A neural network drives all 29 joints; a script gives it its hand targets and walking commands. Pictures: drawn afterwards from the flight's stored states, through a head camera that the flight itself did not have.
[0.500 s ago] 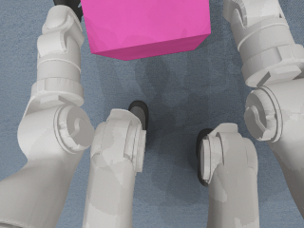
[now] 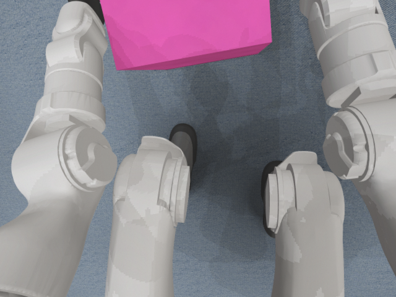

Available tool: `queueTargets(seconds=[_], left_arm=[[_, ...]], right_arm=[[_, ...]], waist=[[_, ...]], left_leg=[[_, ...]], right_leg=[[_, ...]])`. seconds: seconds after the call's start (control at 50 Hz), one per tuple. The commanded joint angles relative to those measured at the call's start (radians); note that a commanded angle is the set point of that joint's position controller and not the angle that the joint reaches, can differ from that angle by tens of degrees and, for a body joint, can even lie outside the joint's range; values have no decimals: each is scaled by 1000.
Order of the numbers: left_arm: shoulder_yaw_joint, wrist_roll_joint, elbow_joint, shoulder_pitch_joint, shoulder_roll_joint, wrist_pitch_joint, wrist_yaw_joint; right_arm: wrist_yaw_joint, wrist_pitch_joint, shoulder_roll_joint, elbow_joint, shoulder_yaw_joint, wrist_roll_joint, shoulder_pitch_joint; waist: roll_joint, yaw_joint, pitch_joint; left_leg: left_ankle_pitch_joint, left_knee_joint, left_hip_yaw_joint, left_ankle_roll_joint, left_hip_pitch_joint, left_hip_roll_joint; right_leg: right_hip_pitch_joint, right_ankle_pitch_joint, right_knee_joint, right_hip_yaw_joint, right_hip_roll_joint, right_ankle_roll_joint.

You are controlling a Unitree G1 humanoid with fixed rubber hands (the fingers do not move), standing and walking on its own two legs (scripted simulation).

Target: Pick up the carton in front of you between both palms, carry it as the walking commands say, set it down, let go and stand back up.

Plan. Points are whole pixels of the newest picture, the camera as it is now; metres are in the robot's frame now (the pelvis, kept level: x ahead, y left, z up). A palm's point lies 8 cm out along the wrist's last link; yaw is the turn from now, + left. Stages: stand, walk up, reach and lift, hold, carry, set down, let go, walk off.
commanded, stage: set down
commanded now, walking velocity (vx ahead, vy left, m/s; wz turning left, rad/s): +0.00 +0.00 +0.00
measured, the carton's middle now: out of the picture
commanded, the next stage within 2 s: let go in 1.26 s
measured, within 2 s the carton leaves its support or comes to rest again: neither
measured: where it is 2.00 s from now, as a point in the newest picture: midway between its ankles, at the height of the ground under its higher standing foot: (226, 192)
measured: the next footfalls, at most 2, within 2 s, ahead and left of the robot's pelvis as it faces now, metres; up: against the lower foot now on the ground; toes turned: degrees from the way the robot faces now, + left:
none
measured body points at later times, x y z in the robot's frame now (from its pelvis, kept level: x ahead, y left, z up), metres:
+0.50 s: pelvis +0.00 +0.01 +0.03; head +0.37 +0.03 +0.28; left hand +0.54 +0.29 -0.11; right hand +0.63 -0.08 -0.11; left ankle +0.15 +0.15 -0.35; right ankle +0.08 -0.11 -0.35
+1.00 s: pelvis +0.02 +0.02 +0.15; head +0.37 +0.03 +0.44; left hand +0.53 +0.29 +0.04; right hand +0.64 -0.09 +0.04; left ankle +0.15 +0.15 -0.35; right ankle +0.08 -0.11 -0.35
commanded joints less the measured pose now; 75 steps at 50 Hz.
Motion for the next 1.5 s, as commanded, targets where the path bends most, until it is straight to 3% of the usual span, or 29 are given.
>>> queueTargets(seconds=[0.0,0.04,0.12,0.14,0.16,0.2,0.24,0.32,0.36,0.48,0.64,0.78,0.9,1.26,1.36,1.42,1.48], left_arm=[[-28,-46,-22,-193,163,-73,53],[-63,-93,8,-212,201,-96,80],[-128,-152,-7,-227,233,-125,89],[-142,-170,-33,-213,227,-127,90],[-154,-176,-32,-236,244,-126,90],[-168,-190,-68,-218,239,-123,91],[-181,-213,-105,-193,238,-115,98],[-224,-264,-221,-179,221,-79,122],[-235,-277,-281,-160,210,-49,133],[-238,-238,-287,-114,133,28,149],[-193,-162,-321,-90,95,48,136],[-185,-166,-409,-26,104,77,132],[-194,-179,-484,42,98,107,123],[-146,-73,-506,188,-5,100,83],[-149,-16,-532,317,-17,76,38],[-180,12,-573,447,-12,59,-2],[-225,33,-618,590,13,42,-46]], right_arm=[[-57,-35,-208,-78,50,64,-288],[-67,-42,-222,-79,108,134,-343],[-41,-60,-181,-97,222,274,-394],[-38,-66,-189,-111,233,296,-414],[-33,-61,-175,-106,252,309,-404],[-31,-60,-180,-92,251,324,-364],[-39,-57,-216,-108,239,314,-357],[-62,-32,-279,-171,183,262,-347],[-71,-12,-286,-225,161,246,-349],[-60,40,-272,-161,78,208,-279],[-22,49,-245,-99,9,147,-222],[-15,68,-241,-196,8,138,-217],[-6,93,-243,-272,-1,132,-173],[67,70,-192,-207,-110,34,-10],[39,53,-126,-262,-164,-20,145],[-4,41,-57,-356,-183,-40,297],[-59,25,16,-468,-188,-46,467]], waist=[[-194,52,-968],[-219,83,-1014],[-252,164,-1102],[-249,178,-1149],[-273,181,-1167],[-246,184,-1235],[-223,171,-1339],[-200,106,-1517],[-193,94,-1614],[-162,74,-1458],[-141,75,-1422],[-193,92,-1590],[-222,84,-1673],[-169,66,-1497],[-150,42,-1566],[-137,29,-1616],[-119,16,-1591]], left_leg=[[272,-28,138,32,527,-7],[310,-31,134,44,536,3],[410,-33,127,66,574,18],[373,-41,134,63,522,19],[405,-54,127,72,586,21],[503,-49,120,74,714,15],[547,-54,121,69,799,9],[576,-88,122,62,992,-13],[569,-113,133,60,1062,-26],[370,-224,164,47,900,-38],[325,-350,171,38,844,-44],[435,-459,176,39,942,-54],[532,-563,173,41,1042,-62],[562,-916,149,36,1269,-54],[663,-988,151,46,1395,-58],[738,-1028,146,58,1489,-59],[752,-1076,134,70,1572,-57]], right_leg=[[365,310,-284,-19,-94,5],[370,336,-274,-8,-105,11],[362,403,-243,-2,-120,19],[444,402,-226,-2,-125,12],[412,388,-236,-14,-126,22],[369,410,-230,-33,-116,22],[386,418,-227,-52,-108,18],[374,367,-265,-105,-89,10],[403,347,-294,-119,-76,2],[358,209,-409,-111,-72,-19],[379,204,-531,-109,-58,-19],[551,312,-627,-118,-43,-7],[677,416,-726,-116,-37,0],[840,465,-1098,-96,-43,-5],[997,607,-1189,-84,-38,6],[1101,706,-1239,-76,-35,15],[1162,727,-1297,-72,-35,24]])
